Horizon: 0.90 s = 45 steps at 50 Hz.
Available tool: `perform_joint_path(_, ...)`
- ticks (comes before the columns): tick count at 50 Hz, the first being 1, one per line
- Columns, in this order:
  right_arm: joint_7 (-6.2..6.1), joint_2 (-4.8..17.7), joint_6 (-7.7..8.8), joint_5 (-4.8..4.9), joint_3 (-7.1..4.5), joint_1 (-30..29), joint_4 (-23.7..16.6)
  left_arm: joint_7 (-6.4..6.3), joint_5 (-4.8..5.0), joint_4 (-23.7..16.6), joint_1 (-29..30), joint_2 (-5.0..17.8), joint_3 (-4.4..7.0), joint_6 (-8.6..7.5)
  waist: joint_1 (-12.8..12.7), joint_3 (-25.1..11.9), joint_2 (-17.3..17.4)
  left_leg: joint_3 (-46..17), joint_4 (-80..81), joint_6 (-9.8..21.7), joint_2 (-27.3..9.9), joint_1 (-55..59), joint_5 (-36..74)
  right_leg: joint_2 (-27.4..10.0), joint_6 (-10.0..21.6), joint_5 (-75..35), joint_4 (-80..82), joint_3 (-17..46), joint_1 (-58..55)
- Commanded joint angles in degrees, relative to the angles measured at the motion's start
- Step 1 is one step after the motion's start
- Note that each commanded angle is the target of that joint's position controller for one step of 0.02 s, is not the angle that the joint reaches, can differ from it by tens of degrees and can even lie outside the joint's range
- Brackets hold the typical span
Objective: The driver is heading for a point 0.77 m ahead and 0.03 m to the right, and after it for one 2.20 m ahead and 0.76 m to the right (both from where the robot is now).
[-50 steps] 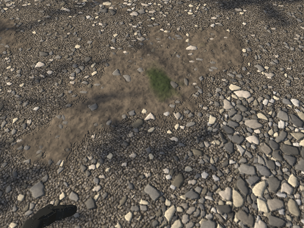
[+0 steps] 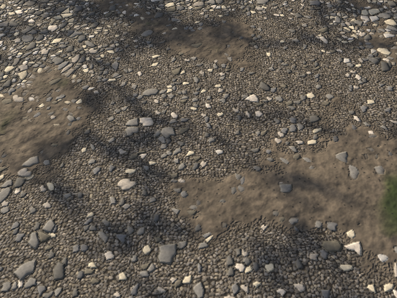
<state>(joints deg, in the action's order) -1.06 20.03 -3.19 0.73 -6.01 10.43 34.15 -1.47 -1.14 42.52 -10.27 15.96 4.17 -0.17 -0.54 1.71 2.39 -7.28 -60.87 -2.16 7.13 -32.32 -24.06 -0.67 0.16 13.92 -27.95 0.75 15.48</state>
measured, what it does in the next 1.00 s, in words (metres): walks ahead: left foot, then right foot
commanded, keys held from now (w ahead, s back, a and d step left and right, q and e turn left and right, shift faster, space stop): q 0.18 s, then no key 0.04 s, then w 0.78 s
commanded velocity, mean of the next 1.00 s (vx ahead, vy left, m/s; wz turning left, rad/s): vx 0.28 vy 0.00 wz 0.25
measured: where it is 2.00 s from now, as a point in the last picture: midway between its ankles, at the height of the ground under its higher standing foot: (182, 213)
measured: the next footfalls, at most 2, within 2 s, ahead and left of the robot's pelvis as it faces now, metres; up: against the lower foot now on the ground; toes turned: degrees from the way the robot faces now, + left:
left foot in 0.28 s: +0.01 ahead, +0.15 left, +0.00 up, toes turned +10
right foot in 0.80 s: +0.34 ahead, -0.04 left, +0.00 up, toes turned +11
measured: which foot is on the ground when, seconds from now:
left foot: up 0.00-0.26, down 0.28-0.80, up 0.82-1.00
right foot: down 0.00-0.28, up 0.30-0.78, down 0.80-1.00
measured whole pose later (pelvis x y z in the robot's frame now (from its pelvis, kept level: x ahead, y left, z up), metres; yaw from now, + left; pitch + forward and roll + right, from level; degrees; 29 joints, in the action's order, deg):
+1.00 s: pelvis +0.27 +0.03 +0.00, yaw +13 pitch +1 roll +0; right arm -0.1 17.5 3.5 1.0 -3.0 16.1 41.8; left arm 2.0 -0.3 45.3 -16.1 15.5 2.5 -5.1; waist -0.9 1.3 2.5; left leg -2.2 -63.9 1.2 -4.8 -30.8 -15.7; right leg 2.9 3.9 10.3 -21.8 -3.0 12.9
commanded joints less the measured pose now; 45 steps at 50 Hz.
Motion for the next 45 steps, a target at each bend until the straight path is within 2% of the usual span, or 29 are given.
perform_joint_path(1,0.09,3.9,-0.24,0.43,-1.47,1.9,-2.7,-0.9,0.64,-5.7,5.4,6.9,1.2,-0.43,1.4,-2.2,-9.6,2.3,-8.9,-2.7,-3.8,-5.1,2.2,-12.7,10.4,-17.9,9.6,8.2,-6.0)
perform_joint_path(3,0.24,2.7,-0.08,0.87,-0.78,-2.2,-4.5,-1.17,0.22,-5.2,2.3,8.0,1.59,0.22,-1.3,-2.7,-11.4,4.2,-2.4,-3.7,-5.5,-6.7,3.1,-13.2,11.3,-19.3,9.3,6.7,-11.3)
perform_joint_path(6,0.88,1.5,0.03,0.42,0.12,-4.3,-6.0,-0.93,0.45,-5.0,1.0,10.6,2.56,0.8,-2.8,-4.7,-13.1,6.3,7.2,-3.8,-8.0,-1.7,1.0,-15.3,12.0,-21.7,8.4,4.9,-13.4)
perform_joint_path(8,1.3,1.8,-0.04,0.4,0.23,-4.0,-6.3,-0.38,0.9,-5.0,1.7,12.0,3.13,0.93,-2.6,-5.4,-14.0,8.6,12.8,-2.9,-8.2,4.0,0.3,-16.2,12.0,-23.5,8.1,3.1,-11.3)
perform_joint_path(11,1.71,2.5,-0.38,0.42,-0.17,-2.3,-5.8,0.31,2.15,-4.3,1.5,12.5,3.28,0.71,-1.7,-5.6,-14.2,10.1,23.0,-0.7,-7.1,10.0,2.9,-17.0,11.2,-24.4,5.7,2.7,-10.6)
perform_joint_path(12,1.81,1.9,-0.39,0.41,-0.14,-0.2,-5.0,0.46,2.86,-4.0,1.7,12.5,3.24,0.68,-0.4,-6.4,-13.2,11.3,29.3,0.9,-6.1,14.3,6.9,-16.5,10.1,-19.2,4.6,2.0,-9.2)
perform_joint_path(13,1.78,2.0,-0.33,0.46,-0.35,2.7,-3.6,0.61,3.36,-3.4,1.4,11.4,2.81,0.57,1.0,-6.9,-11.8,11.9,35.7,2.9,-4.9,21.3,10.5,-15.4,8.2,-11.4,2.6,0.7,-5.1)
perform_joint_path(14,1.46,3.0,-0.15,0.75,-0.81,6.3,-2.3,1.06,2.71,-2.3,-0.5,8.1,1.75,0.22,2.0,-8.3,-6.9,8.1,38.3,4.8,-6.4,31.7,12.3,-12.8,4.7,-0.4,-2.7,-2.5,2.8)
perform_joint_path(15,0.65,7.7,0.3,0.69,-1.61,11.0,-2.0,1.95,-0.35,-4.3,1.2,1.9,-0.62,-0.3,2.7,-10.3,9.6,-11.7,40.7,9.4,-21.1,42.0,16.1,-6.5,-0.8,20.6,-21.5,-8.7,17.3)
perform_joint_path(16,1.19,11.8,1.94,-0.95,-2.21,12.3,-2.3,1.61,0.83,-6.9,5.3,5.5,0.53,-1.12,5.3,-8.3,14.2,-27.5,45.8,20.4,-30.0,36.9,4.2,-1.3,-1.9,24.2,-31.5,-3.2,29.3)
perform_joint_path(17,1.52,8.0,3.49,-1.2,-1.11,11.3,-1.8,1.65,2.16,-6.7,7.7,9.4,1.68,-1.69,6.3,-5.5,8.5,-25.2,48.7,20.2,-27.8,35.0,-5.6,-3.9,-1.4,19.8,-35.6,0.5,30.7)
perform_joint_path(18,1.39,6.0,4.38,-0.93,-0.28,9.2,-0.9,1.95,2.65,-6.4,7.6,10.2,2.16,-1.97,4.7,-1.6,8.6,-21.3,50.0,17.7,-25.3,32.3,-11.0,-4.8,-0.4,14.1,-35.0,1.0,31.5)
perform_joint_path(20,0.73,4.5,4.96,-0.42,0.59,5.7,-0.7,1.94,1.64,-4.3,5.5,9.6,2.27,-2.47,2.8,1.4,7.4,-15.6,51.9,14.8,-21.5,29.9,-7.4,-5.7,-0.8,5.0,-32.5,1.2,30.4)
perform_joint_path(21,0.46,4.1,5.35,-0.77,0.88,5.6,-0.8,2.17,1.58,-3.5,4.7,8.8,2.18,-2.9,2.2,1.5,7.1,-13.4,52.8,14.3,-20.2,28.9,-3.6,-5.5,-1.0,0.9,-32.0,0.9,29.0)
perform_joint_path(22,0.31,3.9,5.8,-1.09,0.92,6.0,-0.6,2.35,1.68,-3.0,4.0,8.2,2.06,-3.3,1.9,1.1,5.9,-11.6,53.3,14.2,-19.6,29.4,0.1,-5.2,-1.2,-2.6,-31.0,0.6,28.8)
perform_joint_path(24,0.19,3.8,6.52,-1.04,0.91,7.1,0.2,2.47,1.65,-2.4,4.2,7.1,1.68,-3.76,2.1,0.6,3.9,-8.6,53.7,14.1,-19.2,30.8,6.0,-5.0,-2.0,-7.4,-26.6,0.6,28.9)
perform_joint_path(27,0.24,4.6,6.95,-0.72,0.67,8.3,1.7,2.64,1.65,-2.8,6.3,5.5,0.88,-3.99,2.9,1.2,3.8,-5.2,54.2,13.9,-18.7,30.0,9.8,-4.4,-3.1,-11.8,-17.4,0.4,26.5)
perform_joint_path(30,0.35,5.9,6.98,-0.32,0.28,10.0,3.4,3.19,2.01,-3.8,9.3,4.9,0.26,-4.26,4.3,2.7,3.6,-3.7,54.3,14.2,-19.6,28.9,11.4,-3.8,-3.4,-14.1,-10.7,0.2,24.2)
perform_joint_path(33,0.51,6.3,6.72,0.1,0.09,12.1,5.3,4.0,2.29,-5.1,11.9,4.7,-0.27,-4.75,5.3,4.4,2.8,-2.9,53.3,14.5,-20.8,29.8,13.1,-3.4,-2.2,-13.2,-6.6,-0.2,23.2)
perform_joint_path(36,0.52,6.7,6.38,0.55,-0.16,12.6,6.6,4.76,2.46,-5.9,12.0,5.6,-0.39,-5.35,4.5,4.7,3.3,-3.2,51.3,13.6,-22.2,31.5,16.1,-2.9,0.3,-10.2,-3.4,-0.2,20.3)
perform_joint_path(38,0.46,7.4,5.98,0.56,-0.35,12.0,6.9,4.76,2.39,-5.4,8.7,6.9,0.08,-5.64,2.3,2.6,4.3,-2.8,47.3,12.5,-22.3,32.6,25.9,-1.2,2.2,-7.7,-2.0,-2.1,14.1)
perform_joint_path(39,0.37,7.3,5.74,0.48,-0.19,11.2,6.9,4.37,2.17,-4.1,3.7,8.1,0.88,-5.66,-0.8,-0.7,4.0,-0.6,40.7,11.1,-20.2,32.0,36.5,0.7,3.7,-7.7,-0.4,-3.7,6.4)
perform_joint_path(40,0.2,5.4,5.6,0.05,0.56,11.9,7.1,3.76,2.06,-1.7,-5.1,10.7,2.14,-5.68,-4.5,-7.1,2.4,2.6,28.8,9.2,-16.8,27.8,41.6,0.4,5.6,-8.1,-1.0,-3.2,-7.0)
perform_joint_path(41,0.17,1.2,6.0,-0.78,2.13,15.2,5.0,3.3,0.86,-0.7,-13.8,16.1,3.27,-5.66,-5.8,-17.6,-7.4,5.7,7.2,5.3,-11.0,10.8,27.6,-13.3,12.1,-2.9,-1.3,15.7,-28.4)
perform_joint_path(42,0.07,-1.9,7.16,-0.32,3.09,17.5,4.8,3.86,1.15,0.5,-17.3,16.5,3.17,-5.68,-4.9,-22.3,-19.8,1.5,-7.1,3.0,-2.6,-3.5,-8.8,-21.0,17.3,11.5,9.4,39.9,-36.9)
perform_joint_path(43,0.51,3.9,7.95,1.15,1.71,12.6,4.7,3.78,1.92,0.4,-14.6,11.7,1.71,-5.75,-5.9,-15.6,-14.2,-2.3,-13.1,3.5,-5.9,-10.3,-7.5,-20.2,15.2,17.9,12.6,38.4,-32.6)
perform_joint_path(44,0.85,5.4,8.42,1.79,1.39,8.6,3.6,3.5,1.86,-0.3,-10.3,10.1,1.09,-5.49,-4.6,-8.8,-10.8,0.2,-12.8,4.4,-9.2,-12.4,-2.2,-18.9,13.4,15.0,13.1,30.8,-25.6)
perform_joint_path(45,0.8,4.9,8.66,0.99,1.56,6.3,3.4,3.36,1.4,-0.9,-7.0,8.9,0.65,-5.22,-3.2,-5.3,-6.6,1.8,-10.1,4.6,-11.7,-10.8,2.8,-16.8,12.6,9.2,14.0,25.3,-18.7)
Keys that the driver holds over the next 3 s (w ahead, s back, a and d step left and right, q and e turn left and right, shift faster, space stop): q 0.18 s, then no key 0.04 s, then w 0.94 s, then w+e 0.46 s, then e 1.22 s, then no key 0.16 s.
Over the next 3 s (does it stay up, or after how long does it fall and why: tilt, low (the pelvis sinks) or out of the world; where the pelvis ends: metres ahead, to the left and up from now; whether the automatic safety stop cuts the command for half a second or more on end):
stays up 0.79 0.10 0.00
